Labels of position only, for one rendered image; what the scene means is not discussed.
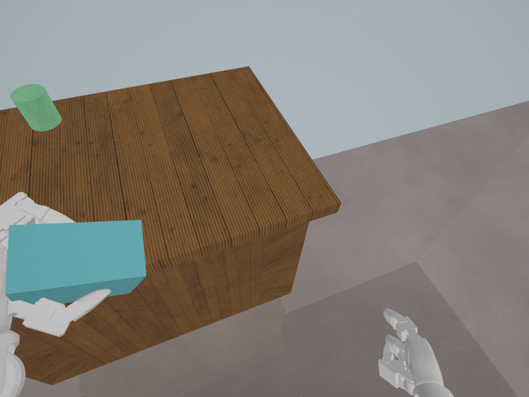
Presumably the sponge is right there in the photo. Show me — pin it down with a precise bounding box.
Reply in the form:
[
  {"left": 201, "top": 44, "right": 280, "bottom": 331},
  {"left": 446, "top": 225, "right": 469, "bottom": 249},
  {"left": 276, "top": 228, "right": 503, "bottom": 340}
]
[{"left": 5, "top": 220, "right": 146, "bottom": 304}]

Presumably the robot left hand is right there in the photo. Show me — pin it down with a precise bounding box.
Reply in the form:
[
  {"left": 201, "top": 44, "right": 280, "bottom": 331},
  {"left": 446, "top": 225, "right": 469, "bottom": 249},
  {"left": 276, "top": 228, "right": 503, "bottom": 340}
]
[{"left": 0, "top": 192, "right": 111, "bottom": 337}]

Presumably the robot right hand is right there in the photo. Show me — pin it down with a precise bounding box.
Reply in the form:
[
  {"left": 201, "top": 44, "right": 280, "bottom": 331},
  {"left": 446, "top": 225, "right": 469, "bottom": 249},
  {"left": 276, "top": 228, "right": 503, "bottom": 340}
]
[{"left": 379, "top": 309, "right": 444, "bottom": 395}]

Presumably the robot left forearm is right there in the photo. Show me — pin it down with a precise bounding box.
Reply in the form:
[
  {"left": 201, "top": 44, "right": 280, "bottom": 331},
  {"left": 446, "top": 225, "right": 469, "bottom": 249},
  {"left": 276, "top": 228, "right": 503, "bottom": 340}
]
[{"left": 0, "top": 330, "right": 26, "bottom": 397}]

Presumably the table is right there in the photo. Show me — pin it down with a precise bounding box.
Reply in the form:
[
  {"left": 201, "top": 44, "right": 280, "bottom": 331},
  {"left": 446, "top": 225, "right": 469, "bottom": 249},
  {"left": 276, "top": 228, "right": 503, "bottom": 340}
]
[{"left": 0, "top": 66, "right": 341, "bottom": 385}]

